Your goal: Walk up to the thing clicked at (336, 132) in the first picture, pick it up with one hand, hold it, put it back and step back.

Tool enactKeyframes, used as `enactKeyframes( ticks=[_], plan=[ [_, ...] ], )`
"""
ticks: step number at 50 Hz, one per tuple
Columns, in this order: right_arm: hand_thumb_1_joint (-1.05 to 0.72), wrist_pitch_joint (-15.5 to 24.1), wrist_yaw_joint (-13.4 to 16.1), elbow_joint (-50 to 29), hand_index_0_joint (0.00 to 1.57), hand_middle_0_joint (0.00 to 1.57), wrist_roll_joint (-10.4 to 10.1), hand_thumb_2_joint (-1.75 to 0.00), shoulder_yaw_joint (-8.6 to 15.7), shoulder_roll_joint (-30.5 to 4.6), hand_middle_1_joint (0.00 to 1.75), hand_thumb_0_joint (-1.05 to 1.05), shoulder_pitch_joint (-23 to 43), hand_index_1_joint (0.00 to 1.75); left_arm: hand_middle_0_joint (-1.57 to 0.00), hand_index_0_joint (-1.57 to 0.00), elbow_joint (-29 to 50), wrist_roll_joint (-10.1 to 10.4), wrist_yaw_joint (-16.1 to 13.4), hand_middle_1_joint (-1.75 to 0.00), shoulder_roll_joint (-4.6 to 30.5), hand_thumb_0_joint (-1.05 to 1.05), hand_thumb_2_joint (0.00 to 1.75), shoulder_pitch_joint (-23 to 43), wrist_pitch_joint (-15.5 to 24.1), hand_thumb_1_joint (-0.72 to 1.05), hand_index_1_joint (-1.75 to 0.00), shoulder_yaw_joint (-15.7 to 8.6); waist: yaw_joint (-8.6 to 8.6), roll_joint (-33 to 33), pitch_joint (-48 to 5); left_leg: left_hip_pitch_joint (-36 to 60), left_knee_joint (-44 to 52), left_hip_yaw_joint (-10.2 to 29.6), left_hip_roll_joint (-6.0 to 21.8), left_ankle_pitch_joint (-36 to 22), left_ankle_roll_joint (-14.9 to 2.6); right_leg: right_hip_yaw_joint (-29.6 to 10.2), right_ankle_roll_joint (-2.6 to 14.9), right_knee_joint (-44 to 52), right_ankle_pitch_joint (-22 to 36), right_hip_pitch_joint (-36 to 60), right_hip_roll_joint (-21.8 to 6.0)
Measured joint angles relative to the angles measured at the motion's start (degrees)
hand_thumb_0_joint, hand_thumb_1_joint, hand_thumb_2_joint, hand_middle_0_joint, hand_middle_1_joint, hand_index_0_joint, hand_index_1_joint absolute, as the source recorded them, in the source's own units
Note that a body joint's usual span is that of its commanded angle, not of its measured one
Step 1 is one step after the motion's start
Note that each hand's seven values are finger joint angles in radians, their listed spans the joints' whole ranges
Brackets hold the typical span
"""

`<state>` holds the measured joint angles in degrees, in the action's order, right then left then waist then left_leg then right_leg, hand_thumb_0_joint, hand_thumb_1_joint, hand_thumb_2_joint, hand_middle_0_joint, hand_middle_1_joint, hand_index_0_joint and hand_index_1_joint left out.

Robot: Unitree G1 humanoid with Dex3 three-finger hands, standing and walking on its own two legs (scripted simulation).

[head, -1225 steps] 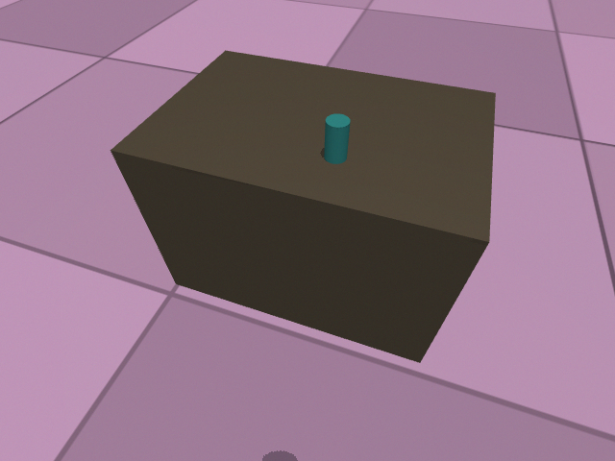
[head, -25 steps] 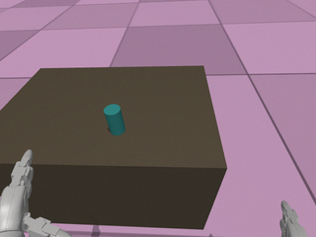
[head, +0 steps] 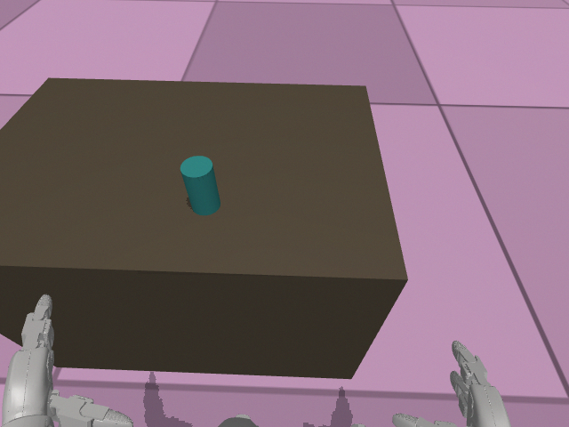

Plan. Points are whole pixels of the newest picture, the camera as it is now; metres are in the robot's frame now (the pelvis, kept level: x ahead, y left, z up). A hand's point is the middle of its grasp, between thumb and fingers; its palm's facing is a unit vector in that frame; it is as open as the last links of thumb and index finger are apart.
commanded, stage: home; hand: left
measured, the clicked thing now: (201, 186) +0.54 +0.22 -0.02
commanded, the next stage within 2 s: none
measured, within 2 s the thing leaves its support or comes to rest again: neither
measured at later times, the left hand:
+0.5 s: hand (175, 373) +0.20 +0.19 -0.05, palm faces +0.11 -0.97 -0.22, open 17.5 cm
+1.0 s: hand (182, 380) +0.20 +0.18 -0.05, palm faces +0.11 -0.97 -0.22, open 17.5 cm
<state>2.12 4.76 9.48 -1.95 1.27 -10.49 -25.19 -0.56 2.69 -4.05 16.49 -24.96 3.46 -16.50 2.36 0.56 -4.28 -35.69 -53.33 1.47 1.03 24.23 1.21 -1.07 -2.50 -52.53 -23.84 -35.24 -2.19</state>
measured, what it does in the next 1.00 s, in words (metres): stands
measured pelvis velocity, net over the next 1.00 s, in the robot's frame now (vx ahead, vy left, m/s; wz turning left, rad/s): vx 0.02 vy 0.00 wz -0.01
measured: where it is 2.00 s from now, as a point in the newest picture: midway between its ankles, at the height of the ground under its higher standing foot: outside the picture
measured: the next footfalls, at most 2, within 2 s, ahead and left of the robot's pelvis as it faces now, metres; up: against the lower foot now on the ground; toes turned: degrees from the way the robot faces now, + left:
none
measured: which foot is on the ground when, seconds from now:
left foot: down 0.00-1.00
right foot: down 0.00-1.00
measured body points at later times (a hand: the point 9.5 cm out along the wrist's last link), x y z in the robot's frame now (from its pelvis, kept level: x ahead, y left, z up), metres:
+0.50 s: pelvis +0.03 +0.00 -0.01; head +0.05 +0.01 +0.44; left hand +0.19 +0.24 -0.03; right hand +0.19 -0.22 -0.03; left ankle +0.03 +0.13 -0.69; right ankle +0.03 -0.15 -0.69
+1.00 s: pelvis +0.02 +0.00 -0.01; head +0.05 +0.00 +0.44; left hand +0.19 +0.23 -0.03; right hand +0.18 -0.23 -0.03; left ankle +0.03 +0.13 -0.69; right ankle +0.03 -0.15 -0.69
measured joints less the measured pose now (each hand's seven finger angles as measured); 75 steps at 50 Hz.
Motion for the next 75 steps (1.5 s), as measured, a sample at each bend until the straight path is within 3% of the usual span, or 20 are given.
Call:
enactKeyframes(
  ticks=[4, 10, 16, 28, 75],
  plan=[
    [-0.21, 0.38, -0.68, -0.49, 0.14, 0.15, 0.55, -0.53, -2.75, 1.53, 0.20, 0.00, 0.37, 0.19, -0.05, -0.06, -0.79, -0.45, 0.37, -0.06, -2.57, -0.02, 0.07, -1.50, -1.31, -0.53, -0.06, 5.48, -0.65, -0.18, -0.97, -0.05, -0.26, -0.16, 0.12, 0.77, -0.21, -0.12, -0.24, 0.38, -0.36, 0.17, 0.09],
    [-0.54, 0.04, -0.41, 0.77, 0.17, 0.18, 0.49, -0.71, -0.93, 0.13, 0.25, 0.00, 0.64, 0.24, -0.06, -0.06, -2.27, -0.88, 0.65, -0.06, -5.49, -0.02, 0.06, -2.75, -3.85, -0.54, -0.06, 12.26, -1.77, -0.49, -2.30, -0.37, -1.32, -0.57, 0.17, 2.22, -0.54, -0.51, -0.55, -0.26, -1.45, -0.12, 0.11],
    [-0.77, -2.05, -0.17, -1.92, 0.19, 0.20, 0.38, -0.83, -0.97, -0.53, 0.29, 0.01, -0.11, 0.28, -0.05, -0.06, -3.67, -1.07, 0.88, -0.05, -6.31, -0.02, 0.06, -1.31, -5.66, -0.55, -0.06, 15.88, -2.43, 0.46, -2.12, -1.33, -2.35, -0.62, 0.35, 3.03, -0.43, -0.60, -0.47, -1.50, -2.33, -1.24, 0.29],
    [-0.88, -4.23, -0.62, -4.61, 0.20, 0.21, 0.43, -0.90, -1.02, -0.45, 0.30, 0.01, -1.09, 0.30, -0.05, -0.05, -2.13, -0.97, 0.08, -0.05, -4.65, -0.01, 0.05, -2.09, -7.64, -0.57, -0.05, 15.52, -2.04, -1.08, -3.35, -1.87, -2.89, -0.56, 0.36, 3.86, -0.25, -0.52, -0.30, -2.32, -3.32, -1.90, 0.28],
    [-0.89, -5.14, 0.33, -7.86, 0.20, 0.21, 0.26, -0.90, -1.26, -0.88, 0.31, 0.02, -2.62, 0.30, -0.05, -0.05, 0.84, -0.92, -0.16, -0.05, -4.84, -0.01, 0.06, -2.91, -10.08, -0.54, -0.06, 15.89, -2.13, -0.43, -4.03, -3.67, -4.56, -0.32, 0.49, 4.29, 0.11, -0.38, 0.06, -4.47, -4.03, -3.88, 0.43]
  ],
)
